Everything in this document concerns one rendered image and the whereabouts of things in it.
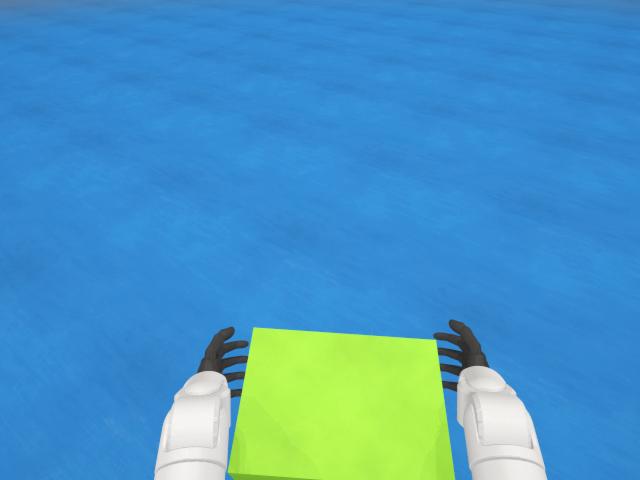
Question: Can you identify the left robot forearm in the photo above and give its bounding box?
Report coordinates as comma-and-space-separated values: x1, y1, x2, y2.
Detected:
154, 371, 231, 480

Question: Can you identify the carton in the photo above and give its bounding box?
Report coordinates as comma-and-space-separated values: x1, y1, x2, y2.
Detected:
227, 327, 455, 480

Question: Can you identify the left robot hand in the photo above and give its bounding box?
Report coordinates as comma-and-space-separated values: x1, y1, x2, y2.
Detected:
197, 327, 249, 398

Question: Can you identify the right robot hand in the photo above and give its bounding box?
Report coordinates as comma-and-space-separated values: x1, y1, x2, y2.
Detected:
433, 319, 490, 392

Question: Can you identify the right robot forearm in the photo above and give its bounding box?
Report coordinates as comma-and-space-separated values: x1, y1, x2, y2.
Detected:
457, 366, 547, 480

